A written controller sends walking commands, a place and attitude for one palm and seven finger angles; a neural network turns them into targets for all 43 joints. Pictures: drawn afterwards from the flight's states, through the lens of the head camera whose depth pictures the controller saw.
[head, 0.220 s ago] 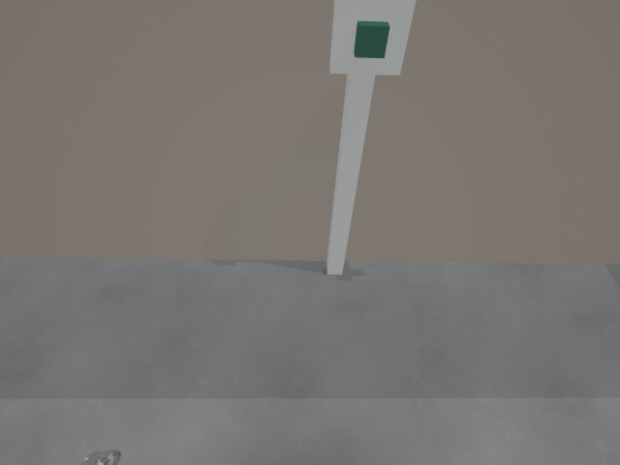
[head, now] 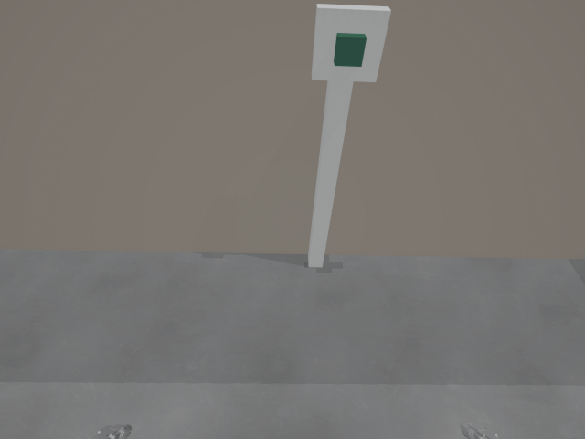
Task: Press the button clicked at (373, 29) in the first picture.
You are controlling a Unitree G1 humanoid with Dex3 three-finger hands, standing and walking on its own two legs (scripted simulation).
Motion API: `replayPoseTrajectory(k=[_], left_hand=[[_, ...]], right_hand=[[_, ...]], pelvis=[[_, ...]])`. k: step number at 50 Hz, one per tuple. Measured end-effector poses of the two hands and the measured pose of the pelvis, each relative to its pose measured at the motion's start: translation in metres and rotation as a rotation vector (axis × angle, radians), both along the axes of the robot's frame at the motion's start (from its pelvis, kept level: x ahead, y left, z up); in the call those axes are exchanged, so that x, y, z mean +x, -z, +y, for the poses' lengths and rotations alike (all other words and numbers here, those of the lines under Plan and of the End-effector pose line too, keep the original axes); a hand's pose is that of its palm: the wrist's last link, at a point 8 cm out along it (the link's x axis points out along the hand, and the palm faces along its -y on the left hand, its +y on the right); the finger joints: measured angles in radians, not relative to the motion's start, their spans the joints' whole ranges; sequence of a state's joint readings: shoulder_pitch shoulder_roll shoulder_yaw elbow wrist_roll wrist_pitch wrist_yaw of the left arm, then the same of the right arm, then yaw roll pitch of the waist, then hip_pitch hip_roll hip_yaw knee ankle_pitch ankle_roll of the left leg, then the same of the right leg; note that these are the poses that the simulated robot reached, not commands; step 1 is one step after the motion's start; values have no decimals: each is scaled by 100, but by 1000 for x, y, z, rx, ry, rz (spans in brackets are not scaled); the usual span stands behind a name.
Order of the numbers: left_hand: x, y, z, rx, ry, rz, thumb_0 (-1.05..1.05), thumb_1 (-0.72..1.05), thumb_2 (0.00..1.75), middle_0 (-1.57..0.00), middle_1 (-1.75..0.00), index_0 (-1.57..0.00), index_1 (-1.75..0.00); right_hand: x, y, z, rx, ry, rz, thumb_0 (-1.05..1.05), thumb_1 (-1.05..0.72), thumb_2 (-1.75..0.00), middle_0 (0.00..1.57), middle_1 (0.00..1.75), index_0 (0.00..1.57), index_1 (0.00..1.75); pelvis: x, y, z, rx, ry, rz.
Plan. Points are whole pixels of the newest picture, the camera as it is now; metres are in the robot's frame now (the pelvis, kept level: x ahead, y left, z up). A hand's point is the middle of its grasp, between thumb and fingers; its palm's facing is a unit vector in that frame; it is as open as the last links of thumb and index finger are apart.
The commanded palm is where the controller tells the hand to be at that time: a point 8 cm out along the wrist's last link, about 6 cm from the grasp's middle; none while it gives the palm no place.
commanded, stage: stand and wait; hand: left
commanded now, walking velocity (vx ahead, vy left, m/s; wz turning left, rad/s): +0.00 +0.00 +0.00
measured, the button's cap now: (349, 49) +0.90 -0.07 +0.15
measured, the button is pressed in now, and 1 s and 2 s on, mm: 0 0 0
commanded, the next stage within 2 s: look at it before walking up in 0.60 s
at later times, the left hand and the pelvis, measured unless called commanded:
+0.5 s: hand out of the picture +0.05 +0.24 -0.15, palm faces -0.03 -0.94 -0.34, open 7.3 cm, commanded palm none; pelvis -0.01 -0.01 +0.00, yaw +0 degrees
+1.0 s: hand out of the picture +0.06 +0.22 -0.15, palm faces -0.03 -0.95 -0.33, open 7.3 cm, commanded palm none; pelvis -0.02 -0.02 +0.01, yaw +0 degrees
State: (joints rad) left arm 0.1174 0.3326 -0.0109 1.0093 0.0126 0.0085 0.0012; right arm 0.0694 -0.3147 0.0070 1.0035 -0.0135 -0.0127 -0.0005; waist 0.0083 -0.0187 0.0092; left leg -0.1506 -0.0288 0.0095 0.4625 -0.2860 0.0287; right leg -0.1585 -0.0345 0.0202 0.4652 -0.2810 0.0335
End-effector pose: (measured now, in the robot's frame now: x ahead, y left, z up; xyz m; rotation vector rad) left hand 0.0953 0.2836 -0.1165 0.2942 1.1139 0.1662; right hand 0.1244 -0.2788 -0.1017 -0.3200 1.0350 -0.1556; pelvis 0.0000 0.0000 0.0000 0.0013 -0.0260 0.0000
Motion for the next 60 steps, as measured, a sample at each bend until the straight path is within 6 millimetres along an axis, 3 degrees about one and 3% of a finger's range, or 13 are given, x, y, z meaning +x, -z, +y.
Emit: replayPoseTrajectory(k=[6, 16, 25, 41, 60], left_hand=[[-14, 3, -3, -5, -10, 33, 0, 91, 89, -20, -30, -21, -30], [-42, 3, 0, 15, -29, 105, 1, 91, 89, -20, -30, -21, -29], [-49, 0, -1, 27, -29, 118, 1, 91, 89, -20, -30, -21, -29], [-40, -3, -15, 16, -11, 83, 0, 91, 89, -20, -30, -21, -29], [-46, -1, -17, 17, -19, 110, 0, 91, 89, -20, -30, -21, -29]], right_hand=[[-13, 2, -5, -3, 11, 32, 0, -90, -90, 21, 30, 21, 30], [-51, 9, -20, -15, 49, 130, 1, -90, -90, 21, 30, 21, 30], [-72, 12, -27, -10, 68, 174, 1, -90, -90, 21, 30, 21, 30], [-73, 12, -31, 4, 66, 159, 0, -90, -90, 21, 30, 21, 30], [-70, 11, -36, -3, 67, 170, 0, -90, -90, 21, 30, 21, 30]], pelvis=[[-3, -1, -3, 0, -1, -1], [-10, -3, -8, 1, 1, -5], [-15, -5, -13, 2, 2, -8], [-20, -6, -20, 4, 4, -6], [-16, -7, -24, 2, 6, -3]])
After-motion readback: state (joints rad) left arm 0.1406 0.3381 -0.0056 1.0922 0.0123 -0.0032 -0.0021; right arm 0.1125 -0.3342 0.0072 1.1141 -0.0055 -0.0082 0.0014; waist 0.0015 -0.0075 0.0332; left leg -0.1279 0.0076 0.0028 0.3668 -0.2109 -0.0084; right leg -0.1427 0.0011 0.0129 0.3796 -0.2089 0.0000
